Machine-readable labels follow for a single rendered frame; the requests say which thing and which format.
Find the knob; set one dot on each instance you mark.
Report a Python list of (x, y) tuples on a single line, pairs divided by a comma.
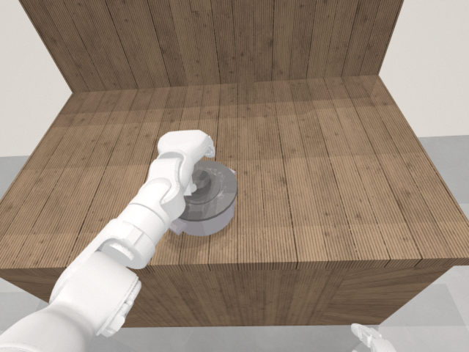
[(202, 180)]

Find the robot left hand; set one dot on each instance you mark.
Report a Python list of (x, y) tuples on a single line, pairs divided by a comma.
[(195, 143)]

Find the lid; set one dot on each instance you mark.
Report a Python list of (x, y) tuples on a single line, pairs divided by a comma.
[(215, 201)]

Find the robot right hand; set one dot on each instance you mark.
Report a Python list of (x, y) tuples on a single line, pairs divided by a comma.
[(371, 338)]

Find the pot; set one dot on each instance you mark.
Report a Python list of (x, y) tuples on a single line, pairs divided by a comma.
[(204, 228)]

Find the robot left upper arm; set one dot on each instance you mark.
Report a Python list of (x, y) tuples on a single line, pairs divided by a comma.
[(95, 301)]

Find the robot left forearm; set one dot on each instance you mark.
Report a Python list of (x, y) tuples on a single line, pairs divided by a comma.
[(130, 239)]

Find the table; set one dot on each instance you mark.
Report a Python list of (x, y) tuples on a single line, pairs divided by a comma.
[(340, 215)]

